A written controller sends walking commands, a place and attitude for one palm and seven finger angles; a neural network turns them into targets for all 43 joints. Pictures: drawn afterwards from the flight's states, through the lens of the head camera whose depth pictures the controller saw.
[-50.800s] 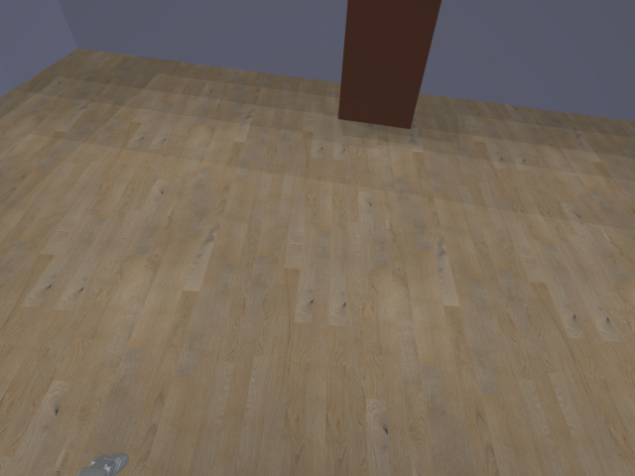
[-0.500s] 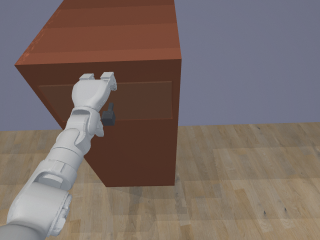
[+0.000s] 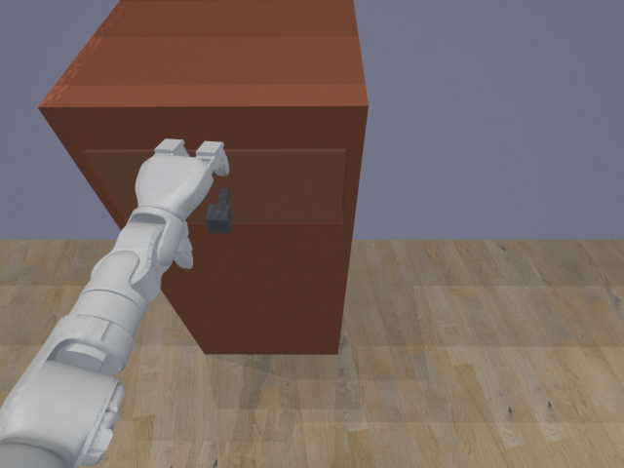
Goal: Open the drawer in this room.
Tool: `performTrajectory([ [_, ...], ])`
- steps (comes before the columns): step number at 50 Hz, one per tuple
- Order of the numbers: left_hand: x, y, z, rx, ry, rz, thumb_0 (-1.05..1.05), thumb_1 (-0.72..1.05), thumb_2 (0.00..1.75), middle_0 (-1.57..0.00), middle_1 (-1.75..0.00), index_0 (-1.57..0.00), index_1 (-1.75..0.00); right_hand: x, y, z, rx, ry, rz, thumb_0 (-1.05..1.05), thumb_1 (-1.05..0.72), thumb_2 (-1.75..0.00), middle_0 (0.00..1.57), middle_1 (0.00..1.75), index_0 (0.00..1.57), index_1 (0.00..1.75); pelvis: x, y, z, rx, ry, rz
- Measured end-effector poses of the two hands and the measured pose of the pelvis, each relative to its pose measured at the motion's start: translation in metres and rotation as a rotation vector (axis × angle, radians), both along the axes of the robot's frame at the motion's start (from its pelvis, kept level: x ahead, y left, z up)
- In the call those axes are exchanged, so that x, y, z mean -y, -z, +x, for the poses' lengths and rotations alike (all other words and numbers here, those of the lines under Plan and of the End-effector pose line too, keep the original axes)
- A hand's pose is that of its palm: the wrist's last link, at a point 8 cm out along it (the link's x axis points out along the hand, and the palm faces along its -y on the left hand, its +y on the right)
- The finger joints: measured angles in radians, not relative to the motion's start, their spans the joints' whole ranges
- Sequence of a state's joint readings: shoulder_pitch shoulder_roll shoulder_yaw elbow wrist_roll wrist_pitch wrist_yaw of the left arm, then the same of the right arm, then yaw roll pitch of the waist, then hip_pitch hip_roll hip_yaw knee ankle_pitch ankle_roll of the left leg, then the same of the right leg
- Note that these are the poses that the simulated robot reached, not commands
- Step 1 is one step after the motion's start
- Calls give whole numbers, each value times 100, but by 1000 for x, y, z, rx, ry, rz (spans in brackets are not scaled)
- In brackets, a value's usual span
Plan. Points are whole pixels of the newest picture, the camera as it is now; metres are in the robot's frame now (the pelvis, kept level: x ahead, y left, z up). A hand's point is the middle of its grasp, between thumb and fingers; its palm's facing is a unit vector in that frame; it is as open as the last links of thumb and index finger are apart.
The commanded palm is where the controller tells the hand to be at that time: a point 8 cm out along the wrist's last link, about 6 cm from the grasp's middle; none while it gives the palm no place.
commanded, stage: move the hooked fingers above the handle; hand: left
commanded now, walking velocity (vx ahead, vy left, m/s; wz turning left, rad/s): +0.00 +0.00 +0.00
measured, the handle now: (221, 209) +0.49 +0.16 +0.02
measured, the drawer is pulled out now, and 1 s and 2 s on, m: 0.00 0.00 0.00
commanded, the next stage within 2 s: lower the fingers behind the handle in 1.76 s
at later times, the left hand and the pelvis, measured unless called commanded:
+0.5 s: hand (196, 226) +0.43 +0.18 +0.05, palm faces -0.05 -0.03 -1.00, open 13.8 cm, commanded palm +0.42 +0.20 +0.13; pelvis +0.00 +0.00 +0.00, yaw -1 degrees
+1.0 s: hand (211, 219) +0.43 +0.16 +0.06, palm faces -0.01 -0.07 -1.00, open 13.7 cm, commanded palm +0.42 +0.20 +0.13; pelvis +0.01 +0.00 +0.00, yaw -2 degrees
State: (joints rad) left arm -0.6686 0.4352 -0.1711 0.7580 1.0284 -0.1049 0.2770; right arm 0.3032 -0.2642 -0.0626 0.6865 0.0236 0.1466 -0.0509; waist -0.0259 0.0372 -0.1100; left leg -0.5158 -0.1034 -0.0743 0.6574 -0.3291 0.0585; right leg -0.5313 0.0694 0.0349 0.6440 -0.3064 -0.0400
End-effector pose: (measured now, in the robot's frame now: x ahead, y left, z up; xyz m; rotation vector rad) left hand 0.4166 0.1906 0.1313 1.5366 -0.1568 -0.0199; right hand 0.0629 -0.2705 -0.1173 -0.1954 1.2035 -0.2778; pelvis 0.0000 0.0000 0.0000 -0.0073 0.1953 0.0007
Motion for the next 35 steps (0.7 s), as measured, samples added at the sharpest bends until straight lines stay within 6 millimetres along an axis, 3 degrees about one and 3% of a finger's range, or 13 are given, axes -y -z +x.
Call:
performTrajectory([
  [4, 4, -10, 13, 35, -74, -7, 0, -49, 30, -37, -125, -33, -121, -9, 6, 3, -7, 3, 44, 0, -90, -90, 20, 30, 20, 30, -2, 0, 4, -6, 7, 1],
  [13, 13, -20, 17, -58, -166, 7, 0, -49, 30, -36, -124, -35, -130, -29, 2, 20, 40, -3, 111, 0, -90, -89, 20, 30, 20, 30, 0, -5, 6, 22, 26, 9],
  [19, 6, 13, 6, -212, -133, 12, 0, -49, 30, -33, -122, -32, -125, -22, -8, 28, 91, -7, 74, 0, -90, -89, 20, 30, 20, 30, 4, -5, 3, 30, 31, 9],
  [23, 5, 27, -6, -192, -32, -4, 0, -49, 30, -33, -121, -32, -122, -11, -10, 28, 92, -12, 29, 0, -90, -89, 20, 30, 20, 30, 5, -3, 3, 21, 25, 6],
  [27, 3, 14, -8, -56, 22, 5, 0, -49, 30, -33, -121, -33, -121, -3, -4, 28, 66, -21, 6, 0, -90, -89, 20, 30, 20, 30, 4, 0, 4, 6, 11, 4],
  [30, -5, -2, 1, 35, -39, 1, 0, -49, 30, -33, -121, -33, -121, -3, 1, 27, 42, -22, 18, 0, -90, -90, 20, 30, 20, 30, 4, 1, 6, -4, 8, 3],
  [32, -14, -9, 9, 48, -117, 4, 0, -49, 30, -33, -121, -33, -121, -5, 4, 27, 30, -18, 36, 0, -90, -90, 20, 30, 20, 30, 3, 0, 8, -8, 9, 4],
  [35, -11, -15, 13, 25, -168, 6, 0, -49, 30, -36, -123, -35, -125, -10, 6, 28, 17, -17, 68, 0, -90, -90, 20, 30, 20, 30, 3, -2, 11, -6, 10, 3],
])
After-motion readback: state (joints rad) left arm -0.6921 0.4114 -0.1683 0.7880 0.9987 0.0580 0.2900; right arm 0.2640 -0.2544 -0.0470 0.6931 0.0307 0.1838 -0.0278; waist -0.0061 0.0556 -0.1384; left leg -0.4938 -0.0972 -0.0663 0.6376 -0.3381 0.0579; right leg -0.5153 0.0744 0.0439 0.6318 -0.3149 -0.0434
